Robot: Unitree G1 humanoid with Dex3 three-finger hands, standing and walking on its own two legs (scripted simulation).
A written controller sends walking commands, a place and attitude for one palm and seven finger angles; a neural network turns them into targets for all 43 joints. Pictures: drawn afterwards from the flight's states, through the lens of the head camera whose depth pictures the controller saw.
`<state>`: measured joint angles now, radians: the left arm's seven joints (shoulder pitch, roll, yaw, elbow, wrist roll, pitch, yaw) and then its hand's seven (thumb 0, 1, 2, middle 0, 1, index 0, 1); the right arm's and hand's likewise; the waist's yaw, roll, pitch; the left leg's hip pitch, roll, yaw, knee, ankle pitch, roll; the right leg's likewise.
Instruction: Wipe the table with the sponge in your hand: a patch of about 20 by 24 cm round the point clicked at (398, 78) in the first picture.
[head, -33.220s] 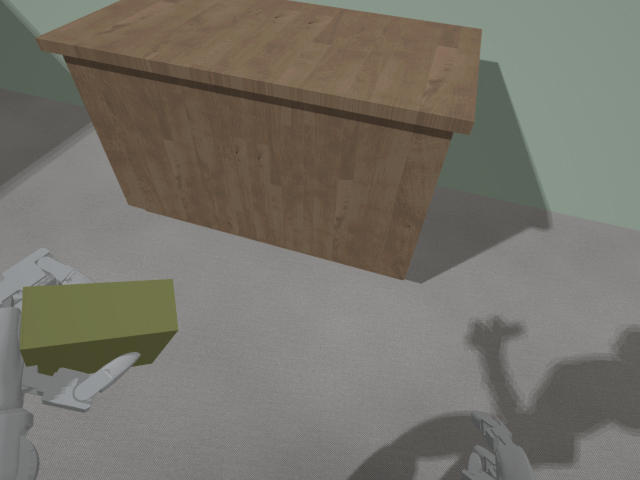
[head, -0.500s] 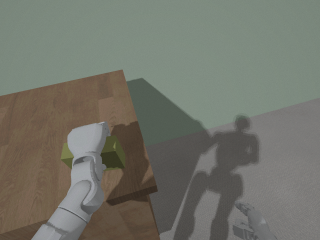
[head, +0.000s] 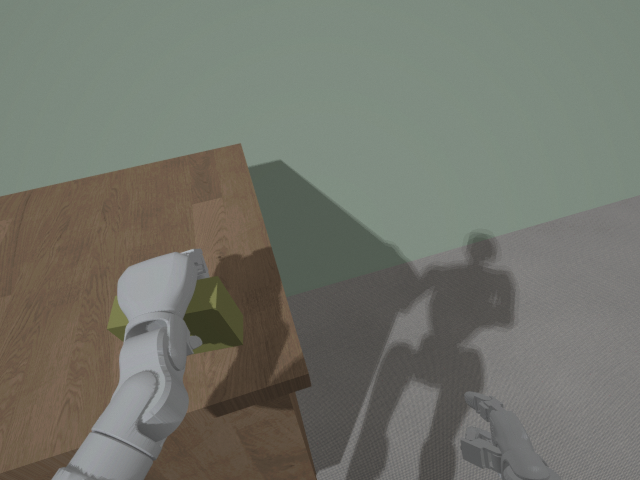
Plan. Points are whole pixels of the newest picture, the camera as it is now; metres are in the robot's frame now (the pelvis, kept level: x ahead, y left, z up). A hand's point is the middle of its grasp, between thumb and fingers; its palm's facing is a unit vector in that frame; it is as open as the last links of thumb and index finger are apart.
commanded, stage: slide back across to the middle lane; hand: left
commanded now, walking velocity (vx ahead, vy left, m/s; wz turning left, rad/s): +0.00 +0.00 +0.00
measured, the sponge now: (187, 327) +0.29 +0.23 +0.04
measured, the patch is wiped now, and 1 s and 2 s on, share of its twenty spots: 0.90 0.95 0.95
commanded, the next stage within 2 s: wipe forward along the middle lane in 0.28 s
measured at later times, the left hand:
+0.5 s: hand (127, 328) +0.26 +0.28 +0.09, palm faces +0.00 -0.05 -1.00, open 9.1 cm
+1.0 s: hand (129, 302) +0.29 +0.30 +0.09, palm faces -0.07 +0.00 -1.00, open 9.1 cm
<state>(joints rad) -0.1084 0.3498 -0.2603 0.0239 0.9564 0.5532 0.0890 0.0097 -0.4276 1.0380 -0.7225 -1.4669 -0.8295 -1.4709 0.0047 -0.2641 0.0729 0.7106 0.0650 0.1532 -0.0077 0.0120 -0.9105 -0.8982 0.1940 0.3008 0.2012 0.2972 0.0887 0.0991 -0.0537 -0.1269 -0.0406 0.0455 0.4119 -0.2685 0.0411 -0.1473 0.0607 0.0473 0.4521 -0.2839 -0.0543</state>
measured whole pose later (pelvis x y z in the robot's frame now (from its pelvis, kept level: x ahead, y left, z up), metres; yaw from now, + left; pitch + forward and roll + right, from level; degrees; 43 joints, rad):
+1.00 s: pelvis -0.04 -0.02 -0.01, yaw +4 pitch +2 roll +0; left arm -0.44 0.53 -0.07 0.58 0.97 0.15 0.01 -0.02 -0.52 1.06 -0.84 -1.35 -0.92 -1.38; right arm 0.15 -0.28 0.03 0.76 0.05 0.09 -0.10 0.01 -0.91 -0.90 0.20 0.30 0.20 0.30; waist 0.07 0.07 -0.05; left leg -0.31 -0.03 -0.03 0.50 -0.24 0.02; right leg -0.29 0.07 -0.03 0.50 -0.25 -0.08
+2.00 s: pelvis -0.03 +0.02 -0.01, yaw +2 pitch +11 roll -2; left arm -0.84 0.64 -0.03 1.06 1.05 0.04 0.10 0.00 -0.55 1.08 -0.85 -1.34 -0.92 -1.41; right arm 0.27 -0.29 0.01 0.74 0.07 0.11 -0.08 0.01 -0.91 -0.90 0.20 0.30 0.20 0.30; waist -0.03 0.04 -0.10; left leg -0.51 -0.04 0.01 0.60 -0.28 0.07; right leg -0.48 0.06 0.00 0.55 -0.26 -0.03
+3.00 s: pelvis +0.00 +0.05 -0.01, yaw +2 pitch +11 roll -3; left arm -0.65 0.73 0.11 0.88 1.04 -0.05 0.07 -0.02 -0.47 1.06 -0.77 -1.41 -0.83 -1.51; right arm 0.24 -0.30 -0.02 0.71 0.06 0.16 -0.04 0.01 -0.91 -0.90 0.20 0.30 0.20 0.30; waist 0.02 0.04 -0.08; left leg -0.44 -0.06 0.02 0.56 -0.30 0.10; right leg -0.39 0.04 0.01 0.47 -0.27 0.00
